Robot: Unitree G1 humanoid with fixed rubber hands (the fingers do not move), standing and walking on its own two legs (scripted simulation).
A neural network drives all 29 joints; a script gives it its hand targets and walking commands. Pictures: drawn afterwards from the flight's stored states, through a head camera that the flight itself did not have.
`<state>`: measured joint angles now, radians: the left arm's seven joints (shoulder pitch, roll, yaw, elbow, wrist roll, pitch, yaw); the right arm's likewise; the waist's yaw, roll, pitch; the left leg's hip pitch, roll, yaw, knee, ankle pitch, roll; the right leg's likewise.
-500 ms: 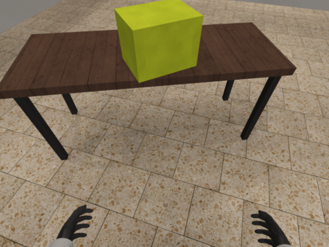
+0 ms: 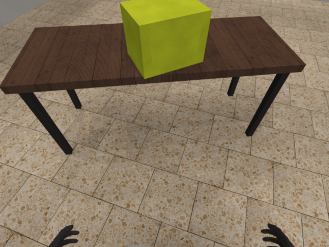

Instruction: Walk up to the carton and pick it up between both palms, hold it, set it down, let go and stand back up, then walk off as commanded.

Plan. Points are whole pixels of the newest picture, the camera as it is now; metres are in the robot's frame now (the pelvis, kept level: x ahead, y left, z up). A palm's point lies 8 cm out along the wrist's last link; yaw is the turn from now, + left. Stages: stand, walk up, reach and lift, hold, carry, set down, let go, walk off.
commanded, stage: stand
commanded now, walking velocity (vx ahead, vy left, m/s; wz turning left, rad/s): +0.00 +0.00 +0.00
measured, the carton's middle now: (164, 34) +0.95 +0.04 +0.02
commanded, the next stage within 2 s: none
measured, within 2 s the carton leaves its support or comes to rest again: neither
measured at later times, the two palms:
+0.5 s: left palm out of the picture +0.10 +0.29 -0.09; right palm out of the picture +0.11 -0.29 -0.09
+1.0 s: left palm out of the picture +0.07 +0.30 -0.09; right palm out of the picture +0.08 -0.29 -0.09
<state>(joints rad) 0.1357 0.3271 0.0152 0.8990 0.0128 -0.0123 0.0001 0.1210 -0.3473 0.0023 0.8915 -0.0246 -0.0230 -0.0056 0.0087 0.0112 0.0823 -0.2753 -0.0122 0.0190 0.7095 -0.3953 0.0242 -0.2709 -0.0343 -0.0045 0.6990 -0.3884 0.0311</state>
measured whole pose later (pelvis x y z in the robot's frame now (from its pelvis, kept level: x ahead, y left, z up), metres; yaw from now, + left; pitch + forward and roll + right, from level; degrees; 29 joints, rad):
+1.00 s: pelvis -0.01 +0.01 +0.03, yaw +0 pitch -4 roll +0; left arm 0.11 0.34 0.00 1.07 0.01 -0.01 0.00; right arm 0.09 -0.35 -0.02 1.09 -0.02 -0.02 0.00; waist 0.00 0.00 0.07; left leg -0.10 -0.03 0.02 0.37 -0.20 0.03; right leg -0.10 -0.05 -0.01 0.37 -0.20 0.04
